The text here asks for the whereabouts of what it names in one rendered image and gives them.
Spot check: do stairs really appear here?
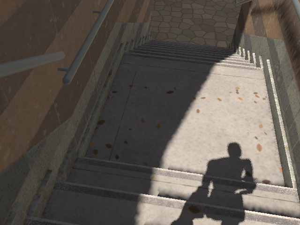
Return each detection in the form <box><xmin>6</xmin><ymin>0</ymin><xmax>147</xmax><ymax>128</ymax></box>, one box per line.
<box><xmin>129</xmin><ymin>39</ymin><xmax>256</xmax><ymax>68</ymax></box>
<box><xmin>23</xmin><ymin>156</ymin><xmax>300</xmax><ymax>225</ymax></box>

